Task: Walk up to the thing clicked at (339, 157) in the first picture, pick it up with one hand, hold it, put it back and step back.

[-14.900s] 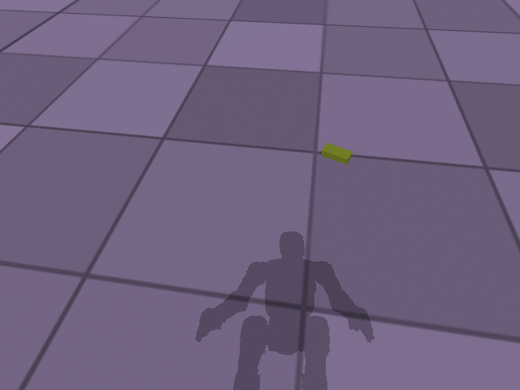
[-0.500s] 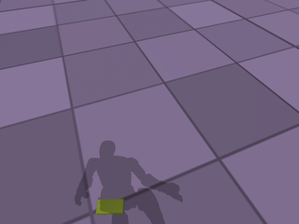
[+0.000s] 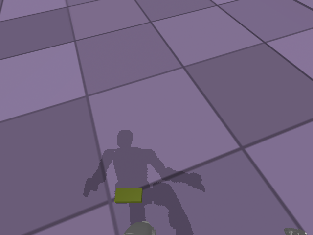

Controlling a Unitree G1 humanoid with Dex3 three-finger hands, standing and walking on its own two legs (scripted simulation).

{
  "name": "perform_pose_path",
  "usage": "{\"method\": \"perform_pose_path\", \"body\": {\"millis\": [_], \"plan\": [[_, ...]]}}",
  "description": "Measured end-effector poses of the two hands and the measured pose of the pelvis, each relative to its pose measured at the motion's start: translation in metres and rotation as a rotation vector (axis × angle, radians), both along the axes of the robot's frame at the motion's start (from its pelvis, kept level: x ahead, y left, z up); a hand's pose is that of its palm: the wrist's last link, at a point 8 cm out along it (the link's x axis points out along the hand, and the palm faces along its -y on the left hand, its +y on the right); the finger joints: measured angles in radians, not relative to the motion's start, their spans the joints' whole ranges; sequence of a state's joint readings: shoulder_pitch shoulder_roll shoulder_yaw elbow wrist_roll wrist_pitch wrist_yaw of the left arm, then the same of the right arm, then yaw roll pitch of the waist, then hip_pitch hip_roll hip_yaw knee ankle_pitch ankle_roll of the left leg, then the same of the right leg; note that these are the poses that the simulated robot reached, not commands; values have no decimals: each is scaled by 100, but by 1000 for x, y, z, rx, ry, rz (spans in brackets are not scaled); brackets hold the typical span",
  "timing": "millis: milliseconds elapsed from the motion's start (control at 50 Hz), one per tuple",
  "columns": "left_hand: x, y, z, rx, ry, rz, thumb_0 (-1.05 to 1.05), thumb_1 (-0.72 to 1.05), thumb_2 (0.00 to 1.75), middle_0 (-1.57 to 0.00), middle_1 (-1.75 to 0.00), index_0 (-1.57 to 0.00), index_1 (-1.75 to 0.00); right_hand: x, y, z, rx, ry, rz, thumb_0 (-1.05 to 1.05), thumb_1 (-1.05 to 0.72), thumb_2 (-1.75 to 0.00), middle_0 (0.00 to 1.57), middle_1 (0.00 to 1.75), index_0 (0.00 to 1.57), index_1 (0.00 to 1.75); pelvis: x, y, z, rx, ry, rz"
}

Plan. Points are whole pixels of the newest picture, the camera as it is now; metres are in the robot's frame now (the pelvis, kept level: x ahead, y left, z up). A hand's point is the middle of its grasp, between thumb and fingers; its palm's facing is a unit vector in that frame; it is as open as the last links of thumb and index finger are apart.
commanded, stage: walk up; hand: left
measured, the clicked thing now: (128, 195) +0.40 +0.24 -0.75
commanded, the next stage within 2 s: stand in 1.90 s
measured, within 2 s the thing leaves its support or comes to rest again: neither
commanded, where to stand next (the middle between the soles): +0.02 +0.02 m, yaw -1 degrees
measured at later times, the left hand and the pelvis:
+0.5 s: hand out of the picture +0.04 +0.32 -0.16, palm faces -0.04 -0.92 -0.39, open 7.4 cm; pelvis -0.04 +0.04 -0.02, yaw -1 degrees
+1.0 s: hand out of the picture +0.03 +0.28 -0.15, palm faces -0.02 -0.95 -0.32, open 7.4 cm; pelvis -0.05 +0.03 +0.01, yaw -1 degrees
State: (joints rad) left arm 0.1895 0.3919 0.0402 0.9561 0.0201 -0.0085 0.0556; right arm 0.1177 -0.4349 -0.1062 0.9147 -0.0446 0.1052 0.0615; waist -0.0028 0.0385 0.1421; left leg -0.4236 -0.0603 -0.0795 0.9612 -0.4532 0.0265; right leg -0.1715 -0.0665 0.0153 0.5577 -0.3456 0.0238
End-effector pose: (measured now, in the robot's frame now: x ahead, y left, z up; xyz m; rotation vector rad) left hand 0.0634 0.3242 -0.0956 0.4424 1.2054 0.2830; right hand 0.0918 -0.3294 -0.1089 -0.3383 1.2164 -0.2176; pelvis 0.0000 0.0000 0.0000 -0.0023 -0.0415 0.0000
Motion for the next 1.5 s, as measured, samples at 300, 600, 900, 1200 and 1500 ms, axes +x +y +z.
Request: {"method": "perform_pose_path", "body": {"millis": [300,600,900,1200,1500], "plan": [[-18,70,-27,-54,1,33,0,91,90,-20,-30,-20,-30,-20,94,-7,7,-22,63,1,-90,-90,20,30,21,30,-18,58,-12,-1,-3,24],[-37,23,-17,-110,-31,-30,0,90,90,-20,-30,-20,-30,-46,45,-2,-65,-72,15,1,-90,-90,21,30,21,30,-44,37,-10,3,-17,-11],[-45,11,-23,-166,-49,-18,0,90,90,-20,-30,-20,-30,-74,62,8,-14,-71,39,1,-90,-90,20,30,21,30,-52,33,-1,-3,-28,-20],[-25,8,-4,-160,-52,-5,0,90,90,-20,-30,-20,-30,-60,68,9,29,-55,25,1,-90,-90,20,30,21,30,-41,35,14,-3,-8,-18],[-7,11,-6,-173,-37,-14,0,91,90,-20,-30,-20,-30,-59,71,15,9,-42,-9,1,-90,-90,20,30,21,30,-36,43,18,0,-5,-29]]}}
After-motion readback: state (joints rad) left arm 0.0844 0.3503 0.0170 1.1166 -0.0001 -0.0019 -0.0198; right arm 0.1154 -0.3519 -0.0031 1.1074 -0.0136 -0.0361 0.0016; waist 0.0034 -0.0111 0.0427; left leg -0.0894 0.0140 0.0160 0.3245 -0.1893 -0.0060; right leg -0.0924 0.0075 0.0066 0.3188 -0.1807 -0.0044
